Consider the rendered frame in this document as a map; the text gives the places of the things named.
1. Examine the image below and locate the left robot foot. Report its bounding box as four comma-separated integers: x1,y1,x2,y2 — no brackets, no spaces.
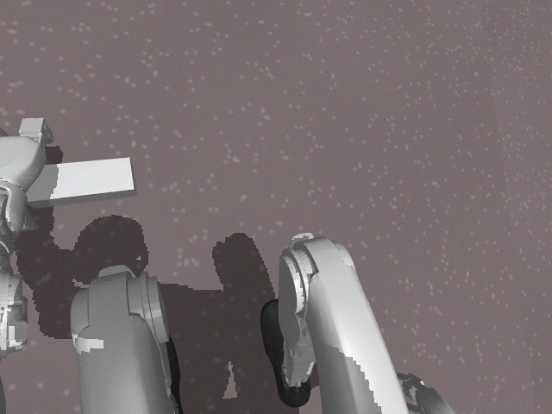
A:
166,336,183,414

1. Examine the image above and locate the carton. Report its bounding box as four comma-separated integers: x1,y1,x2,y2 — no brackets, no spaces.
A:
26,158,137,209

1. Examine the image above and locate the right robot hand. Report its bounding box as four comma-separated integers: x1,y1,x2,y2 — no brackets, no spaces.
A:
396,373,456,414

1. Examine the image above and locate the right robot foot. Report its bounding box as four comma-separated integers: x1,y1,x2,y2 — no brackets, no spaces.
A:
260,299,311,408

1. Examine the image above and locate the left robot arm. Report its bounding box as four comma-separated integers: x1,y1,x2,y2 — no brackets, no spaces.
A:
0,180,28,414

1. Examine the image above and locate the left robot hand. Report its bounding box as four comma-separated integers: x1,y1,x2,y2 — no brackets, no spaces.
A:
0,118,53,232

